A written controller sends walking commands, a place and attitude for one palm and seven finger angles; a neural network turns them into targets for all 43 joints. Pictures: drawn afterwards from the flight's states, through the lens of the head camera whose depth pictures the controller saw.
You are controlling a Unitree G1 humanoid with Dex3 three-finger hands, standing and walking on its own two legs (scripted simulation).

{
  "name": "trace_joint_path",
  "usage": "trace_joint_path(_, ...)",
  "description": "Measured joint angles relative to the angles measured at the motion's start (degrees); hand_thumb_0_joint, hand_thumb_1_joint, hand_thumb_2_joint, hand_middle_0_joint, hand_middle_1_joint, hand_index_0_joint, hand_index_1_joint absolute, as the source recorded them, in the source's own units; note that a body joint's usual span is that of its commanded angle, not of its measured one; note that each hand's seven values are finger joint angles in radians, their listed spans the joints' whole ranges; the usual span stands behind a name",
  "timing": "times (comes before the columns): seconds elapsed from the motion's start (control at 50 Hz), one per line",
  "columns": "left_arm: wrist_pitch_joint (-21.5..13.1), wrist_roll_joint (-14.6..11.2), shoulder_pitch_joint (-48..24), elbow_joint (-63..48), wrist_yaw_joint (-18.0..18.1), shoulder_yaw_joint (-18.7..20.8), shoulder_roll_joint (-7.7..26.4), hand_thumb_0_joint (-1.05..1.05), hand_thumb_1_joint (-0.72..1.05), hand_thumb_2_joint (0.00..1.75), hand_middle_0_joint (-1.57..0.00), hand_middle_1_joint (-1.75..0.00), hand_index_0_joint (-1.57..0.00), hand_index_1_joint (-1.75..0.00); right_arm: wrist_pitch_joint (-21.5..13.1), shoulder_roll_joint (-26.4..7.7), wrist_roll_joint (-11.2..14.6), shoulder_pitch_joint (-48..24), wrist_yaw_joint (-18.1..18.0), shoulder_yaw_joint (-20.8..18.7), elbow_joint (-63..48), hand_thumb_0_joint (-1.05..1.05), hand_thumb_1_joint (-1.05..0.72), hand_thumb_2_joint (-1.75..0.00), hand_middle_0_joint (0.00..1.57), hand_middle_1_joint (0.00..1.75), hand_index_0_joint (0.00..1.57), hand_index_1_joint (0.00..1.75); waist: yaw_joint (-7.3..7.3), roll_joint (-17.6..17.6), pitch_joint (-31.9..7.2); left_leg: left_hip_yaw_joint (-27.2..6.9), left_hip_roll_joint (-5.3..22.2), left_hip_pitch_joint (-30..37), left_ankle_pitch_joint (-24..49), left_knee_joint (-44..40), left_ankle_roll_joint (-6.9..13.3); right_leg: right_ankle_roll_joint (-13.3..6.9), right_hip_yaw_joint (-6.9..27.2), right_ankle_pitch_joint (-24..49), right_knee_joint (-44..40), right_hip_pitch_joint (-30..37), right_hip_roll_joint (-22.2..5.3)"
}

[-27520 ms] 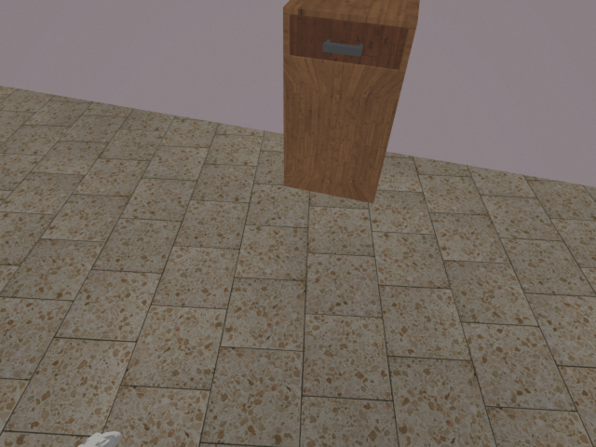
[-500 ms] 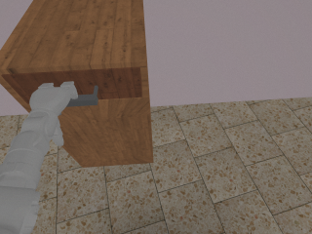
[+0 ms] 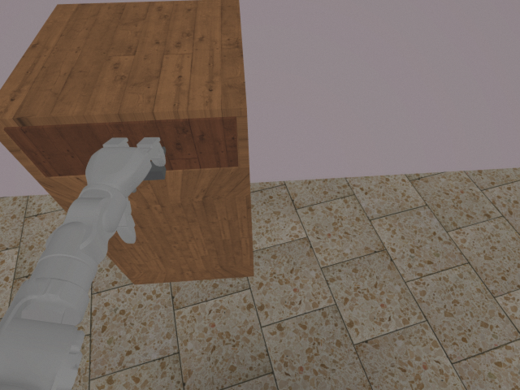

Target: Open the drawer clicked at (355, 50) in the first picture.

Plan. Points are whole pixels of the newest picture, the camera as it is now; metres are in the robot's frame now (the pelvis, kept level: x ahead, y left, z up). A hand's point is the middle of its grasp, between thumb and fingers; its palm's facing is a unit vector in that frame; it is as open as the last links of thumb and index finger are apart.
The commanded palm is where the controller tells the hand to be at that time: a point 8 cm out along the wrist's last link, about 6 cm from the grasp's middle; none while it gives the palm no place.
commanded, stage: re-aim the fingers above the handle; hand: left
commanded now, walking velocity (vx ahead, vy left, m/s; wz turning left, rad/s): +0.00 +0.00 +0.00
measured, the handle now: (130, 162) +0.52 +0.27 +0.00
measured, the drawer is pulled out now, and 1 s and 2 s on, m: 0.00 0.00 0.00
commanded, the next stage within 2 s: lower the fingers behind the handle in 0.74 s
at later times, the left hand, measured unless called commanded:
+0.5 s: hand (154, 175) +0.45 +0.19 +0.05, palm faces +0.00 -0.09 -1.00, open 13.9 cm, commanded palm +0.42 +0.25 +0.12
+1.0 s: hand (147, 178) +0.44 +0.20 +0.05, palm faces +0.05 -0.11 -0.99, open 13.9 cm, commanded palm +0.42 +0.24 +0.10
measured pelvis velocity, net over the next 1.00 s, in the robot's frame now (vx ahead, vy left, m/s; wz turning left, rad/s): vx -0.01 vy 0.00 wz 0.01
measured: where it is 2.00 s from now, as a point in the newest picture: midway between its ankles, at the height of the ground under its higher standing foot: outside the picture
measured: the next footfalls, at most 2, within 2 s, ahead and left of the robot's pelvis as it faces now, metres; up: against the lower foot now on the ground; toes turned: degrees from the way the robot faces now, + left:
none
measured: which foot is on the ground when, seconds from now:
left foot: down 0.00-1.00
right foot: down 0.00-1.00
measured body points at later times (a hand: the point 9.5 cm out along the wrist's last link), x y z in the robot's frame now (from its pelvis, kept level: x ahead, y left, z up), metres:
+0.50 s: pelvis +0.00 -0.01 -0.01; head +0.08 -0.01 +0.44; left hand +0.44 +0.19 +0.11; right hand +0.07 -0.29 -0.13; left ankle -0.02 +0.11 -0.72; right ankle +0.00 -0.14 -0.72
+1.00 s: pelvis -0.01 +0.00 -0.01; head +0.07 +0.00 +0.44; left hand +0.43 +0.21 +0.10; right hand +0.09 -0.29 -0.12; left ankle -0.02 +0.11 -0.72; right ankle +0.00 -0.14 -0.72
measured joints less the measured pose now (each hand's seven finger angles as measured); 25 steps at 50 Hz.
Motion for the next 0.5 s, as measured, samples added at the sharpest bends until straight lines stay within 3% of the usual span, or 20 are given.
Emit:
trace_joint_path(0.04,-2.2,1.6,-0.5,-0.9,3.2,1.3,-0.4,0.00,-0.49,0.30,-0.32,-1.20,-0.32,-1.20,-0.3,-0.1,-0.3,-0.9,0.3,-0.1,0.0,0.01,-0.90,-0.90,0.20,0.30,0.20,0.30,-0.19,-0.2,0.3,-0.1,0.1,-0.8,-0.3,0.9,-0.1,-0.1,-0.1,-0.3,0.9,-0.8,0.1)
trace_joint_path(0.08,-1.9,2.9,-1.8,-0.2,7.0,3.0,-0.2,0.00,-0.49,0.30,-0.32,-1.20,-0.32,-1.20,-0.4,-0.2,-0.5,-2.1,0.8,-0.1,0.2,0.01,-0.90,-0.90,0.20,0.30,0.20,0.30,-0.38,-0.3,0.5,0.0,0.2,-1.8,-0.5,1.7,-0.2,-0.2,0.1,-0.4,1.8,-1.9,0.1)
trace_joint_path(0.16,4.8,3.9,-5.6,5.3,11.4,5.0,2.1,0.00,-0.49,0.30,-0.32,-1.20,-0.32,-1.20,-0.2,-0.5,-0.4,-4.0,1.7,0.5,0.8,0.01,-0.90,-0.90,0.20,0.30,0.20,0.30,-0.27,0.1,0.8,0.6,0.3,-2.8,-0.1,1.6,-0.3,-0.2,0.7,-0.2,2.4,-3.4,0.3)
trace_joint_path(0.22,10.7,2.9,-7.7,11.1,9.2,4.4,4.1,0.00,-0.49,0.30,-0.32,-1.20,-0.31,-1.20,0.2,-0.6,0.2,-3.9,1.9,0.8,0.9,0.01,-0.90,-0.90,0.20,0.30,0.20,0.30,0.00,0.7,0.5,0.8,0.4,-2.4,0.5,0.3,-0.4,-0.3,0.9,0.3,1.4,-3.3,0.4)
trace_joint_path(0.28,13.2,0.1,-7.6,13.2,3.1,1.3,4.9,0.00,-0.49,0.30,-0.31,-1.19,-0.31,-1.20,0.3,-0.8,0.8,-2.5,1.3,0.8,0.5,0.01,-0.90,-0.90,0.20,0.30,0.20,0.30,0.22,1.2,0.1,0.4,0.3,-1.3,1.0,-1.1,-0.4,-0.4,0.4,0.7,-0.1,-2.0,0.4)
trace_joint_path(0.34,9.7,-2.4,-5.8,9.2,-2.9,-2.0,3.9,0.00,-0.49,0.30,-0.32,-1.19,-0.31,-1.20,0.1,-1.0,0.5,-1.0,0.1,0.4,0.4,0.01,-0.90,-0.90,0.20,0.30,0.20,0.30,0.40,0.9,0.4,-0.6,0.1,-0.1,1.0,-1.5,-0.5,-0.5,-0.6,0.5,-0.9,-0.2,0.2)
trace_joint_path(0.4,2.6,-2.3,-3.8,3.5,-4.7,-2.7,1.7,0.00,-0.49,0.30,-0.32,-1.20,-0.31,-1.20,-0.2,-1.1,0.0,-0.6,-0.8,0.0,0.4,0.01,-0.90,-0.90,0.20,0.30,0.20,0.30,0.26,0.1,0.7,-1.1,0.1,0.0,0.5,-0.7,-0.6,-0.6,-1.1,-0.2,-0.2,0.1,0.1)
trace_joint_path(0.46,-3.9,-0.1,-3.0,0.1,-0.8,-0.5,-0.3,0.00,-0.49,0.30,-0.32,-1.20,-0.32,-1.20,-0.5,-1.3,-0.4,-1.2,-0.8,-0.5,0.1,0.01,-0.90,-0.90,0.20,0.30,0.20,0.30,-0.44,-0.5,0.5,-1.0,0.3,-1.4,-0.4,1.0,-0.8,-0.7,-1.0,-0.9,1.5,-1.4,0.3)
trace_joint_path(0.5,-5.1,1.7,-3.3,-0.3,3.8,2.4,-0.5,0.00,-0.49,0.30,-0.32,-1.20,-0.32,-1.20,-0.4,-1.4,-0.7,-2.4,-0.2,-0.4,0.2,0.01,-0.90,-0.90,0.20,0.30,0.20,0.30,-1.13,-0.7,0.4,-0.5,0.5,-2.7,-0.9,2.2,-0.8,-0.8,-0.5,-1.2,2.8,-3.0,0.5)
